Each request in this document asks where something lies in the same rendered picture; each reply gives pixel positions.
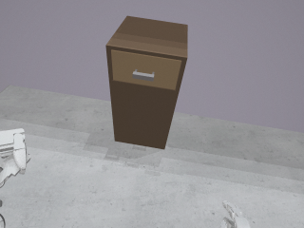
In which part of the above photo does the drawer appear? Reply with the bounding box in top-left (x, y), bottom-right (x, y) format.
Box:
top-left (111, 49), bottom-right (181, 90)

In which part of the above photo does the handle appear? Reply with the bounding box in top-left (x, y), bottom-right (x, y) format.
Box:
top-left (132, 69), bottom-right (155, 82)

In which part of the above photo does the robot right hand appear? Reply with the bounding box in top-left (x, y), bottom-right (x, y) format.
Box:
top-left (220, 200), bottom-right (251, 228)

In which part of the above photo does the robot left hand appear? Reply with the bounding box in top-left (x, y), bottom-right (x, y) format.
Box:
top-left (0, 128), bottom-right (31, 188)

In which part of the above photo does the cabinet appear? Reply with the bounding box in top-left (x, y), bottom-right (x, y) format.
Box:
top-left (105, 15), bottom-right (188, 150)

